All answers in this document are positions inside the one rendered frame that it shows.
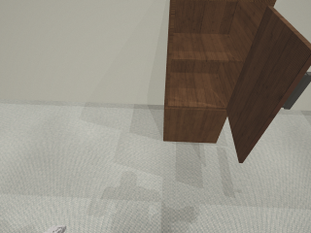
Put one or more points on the cupboard door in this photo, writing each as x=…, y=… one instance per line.
x=277, y=60

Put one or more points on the handle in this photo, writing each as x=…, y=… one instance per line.
x=304, y=82

